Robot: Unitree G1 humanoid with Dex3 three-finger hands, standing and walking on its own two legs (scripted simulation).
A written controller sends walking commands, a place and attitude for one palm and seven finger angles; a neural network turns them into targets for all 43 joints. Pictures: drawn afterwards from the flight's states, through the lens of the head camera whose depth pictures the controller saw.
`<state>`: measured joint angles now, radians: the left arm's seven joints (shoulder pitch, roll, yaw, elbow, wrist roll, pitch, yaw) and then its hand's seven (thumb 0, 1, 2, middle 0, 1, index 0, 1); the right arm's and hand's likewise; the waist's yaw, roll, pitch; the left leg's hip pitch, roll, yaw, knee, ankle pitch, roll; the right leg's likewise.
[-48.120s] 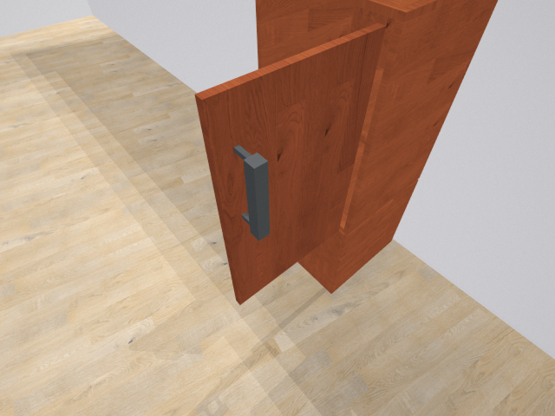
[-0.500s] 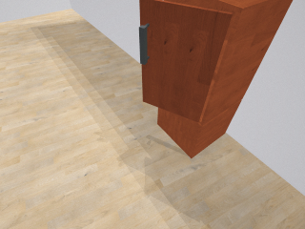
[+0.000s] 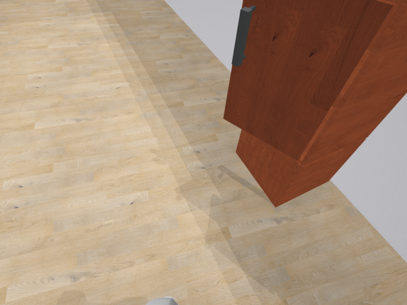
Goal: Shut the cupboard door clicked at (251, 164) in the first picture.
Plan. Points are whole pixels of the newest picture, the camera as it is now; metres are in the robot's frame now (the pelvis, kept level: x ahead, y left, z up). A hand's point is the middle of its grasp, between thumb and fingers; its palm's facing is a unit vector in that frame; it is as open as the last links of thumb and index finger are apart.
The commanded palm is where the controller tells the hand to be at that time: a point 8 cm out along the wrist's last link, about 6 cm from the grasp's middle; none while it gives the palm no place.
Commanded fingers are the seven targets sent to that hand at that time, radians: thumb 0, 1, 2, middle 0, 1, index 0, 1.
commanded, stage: walk to a spot facing it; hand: left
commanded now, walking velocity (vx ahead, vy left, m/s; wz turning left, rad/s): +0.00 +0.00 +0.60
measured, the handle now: (244, 36) +0.86 -0.10 +0.09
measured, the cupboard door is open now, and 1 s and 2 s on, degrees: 26 26 26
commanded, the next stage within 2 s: none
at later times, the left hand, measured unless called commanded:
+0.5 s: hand out of the picture +0.03 +0.17 -0.13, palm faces +0.28 -0.90 -0.33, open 7.4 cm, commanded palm none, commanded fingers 0.00 0.90 0.90 -0.20 -0.30 -0.20 -0.30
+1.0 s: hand out of the picture -0.06 +0.16 -0.15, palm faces +0.63 -0.73 -0.28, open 7.4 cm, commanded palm none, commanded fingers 0.00 0.90 0.90 -0.20 -0.30 -0.20 -0.30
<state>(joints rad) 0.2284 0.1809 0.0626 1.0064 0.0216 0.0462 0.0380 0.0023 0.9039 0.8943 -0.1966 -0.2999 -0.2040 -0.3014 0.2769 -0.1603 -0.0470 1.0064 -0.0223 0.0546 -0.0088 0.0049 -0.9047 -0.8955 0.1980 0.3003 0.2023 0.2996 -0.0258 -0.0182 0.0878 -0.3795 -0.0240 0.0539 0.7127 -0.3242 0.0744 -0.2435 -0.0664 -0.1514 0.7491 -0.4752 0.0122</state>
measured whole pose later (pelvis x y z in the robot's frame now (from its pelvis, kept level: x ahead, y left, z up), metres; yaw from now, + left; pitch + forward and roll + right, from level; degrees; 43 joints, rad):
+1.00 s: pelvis +0.02 -0.06 +0.01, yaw +39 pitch +1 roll +0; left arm 0.21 0.25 0.07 0.85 0.02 0.05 0.01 0.01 0.91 0.89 -0.19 -0.30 -0.20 -0.30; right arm 0.12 -0.23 -0.05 0.86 -0.03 0.06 0.00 0.00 -0.90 -0.90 0.20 0.30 0.21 0.30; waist 0.00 0.01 0.11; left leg -0.32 0.00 -0.08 0.61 -0.30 -0.02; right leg -0.40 -0.05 -0.03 0.82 -0.43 0.06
